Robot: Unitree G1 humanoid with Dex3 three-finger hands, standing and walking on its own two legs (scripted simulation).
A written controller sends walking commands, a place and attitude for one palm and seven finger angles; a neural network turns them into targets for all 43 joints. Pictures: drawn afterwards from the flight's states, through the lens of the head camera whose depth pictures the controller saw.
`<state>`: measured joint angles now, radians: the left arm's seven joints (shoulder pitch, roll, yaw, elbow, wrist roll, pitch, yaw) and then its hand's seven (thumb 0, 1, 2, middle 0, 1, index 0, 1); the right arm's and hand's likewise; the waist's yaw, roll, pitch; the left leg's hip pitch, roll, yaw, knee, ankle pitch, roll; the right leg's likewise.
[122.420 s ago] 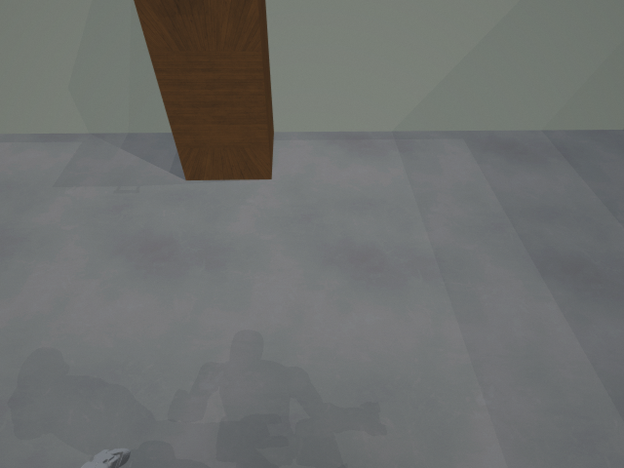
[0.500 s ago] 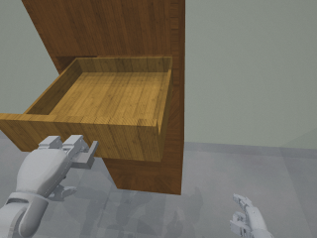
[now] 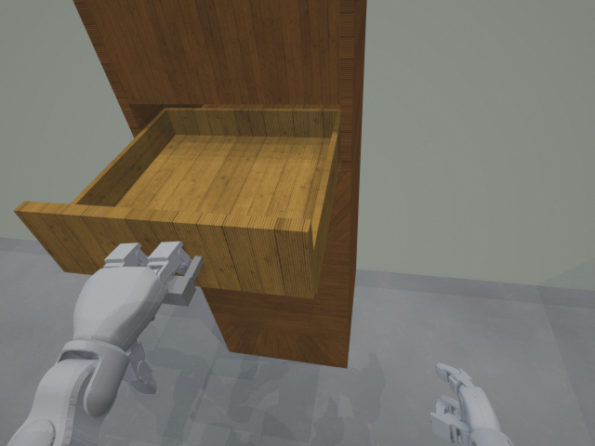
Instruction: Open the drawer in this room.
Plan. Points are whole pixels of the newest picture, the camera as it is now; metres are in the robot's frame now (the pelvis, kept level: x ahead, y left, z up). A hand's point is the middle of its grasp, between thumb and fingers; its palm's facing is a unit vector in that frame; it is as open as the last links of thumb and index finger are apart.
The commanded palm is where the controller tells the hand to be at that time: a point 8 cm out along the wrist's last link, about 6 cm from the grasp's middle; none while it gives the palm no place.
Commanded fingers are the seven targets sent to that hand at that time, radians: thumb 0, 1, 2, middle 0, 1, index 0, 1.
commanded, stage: lift the hand off the handle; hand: left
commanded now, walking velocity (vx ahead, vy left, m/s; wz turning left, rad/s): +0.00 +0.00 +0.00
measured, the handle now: (155, 273) +0.27 +0.23 +0.14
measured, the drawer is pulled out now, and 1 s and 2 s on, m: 0.30 0.30 0.30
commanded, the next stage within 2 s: draw the hand back to the body in 1.30 s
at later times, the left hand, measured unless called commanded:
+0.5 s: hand (137, 283) +0.23 +0.22 +0.17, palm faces +0.15 -0.08 -0.99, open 13.4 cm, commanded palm +0.20 +0.22 +0.24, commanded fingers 0.00 -0.50 0.30 -0.30 -1.20 -0.30 -1.20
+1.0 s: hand (115, 219) +0.26 +0.23 +0.24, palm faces +0.22 -0.03 -0.98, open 13.8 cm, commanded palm +0.20 +0.23 +0.31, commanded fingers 0.00 -0.50 0.30 -0.30 -1.20 -0.30 -1.20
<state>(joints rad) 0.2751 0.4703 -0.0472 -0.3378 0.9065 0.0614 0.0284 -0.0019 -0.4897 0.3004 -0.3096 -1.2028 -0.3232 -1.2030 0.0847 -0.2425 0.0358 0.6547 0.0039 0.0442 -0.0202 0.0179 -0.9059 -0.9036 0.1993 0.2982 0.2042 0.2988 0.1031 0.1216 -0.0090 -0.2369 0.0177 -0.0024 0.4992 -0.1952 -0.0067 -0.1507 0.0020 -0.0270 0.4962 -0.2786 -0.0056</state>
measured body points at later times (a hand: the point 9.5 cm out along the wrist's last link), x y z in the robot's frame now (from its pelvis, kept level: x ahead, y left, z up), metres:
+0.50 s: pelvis -0.01 +0.00 +0.00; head -0.04 -0.05 +0.45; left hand +0.21 +0.22 +0.22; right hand +0.24 -0.18 -0.08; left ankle +0.05 +0.12 -0.74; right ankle +0.00 -0.12 -0.74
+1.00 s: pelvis -0.02 +0.00 +0.00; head -0.06 -0.06 +0.45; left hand +0.24 +0.22 +0.29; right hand +0.22 -0.19 -0.08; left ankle +0.05 +0.12 -0.74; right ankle +0.00 -0.12 -0.74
